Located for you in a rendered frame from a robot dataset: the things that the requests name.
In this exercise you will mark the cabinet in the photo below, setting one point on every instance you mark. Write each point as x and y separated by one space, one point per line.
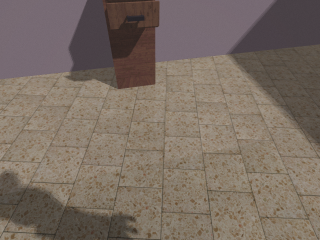
134 54

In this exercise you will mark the drawer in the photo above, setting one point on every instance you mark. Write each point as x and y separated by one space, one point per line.
118 10

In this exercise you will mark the handle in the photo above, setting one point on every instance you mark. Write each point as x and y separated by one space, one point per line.
135 18

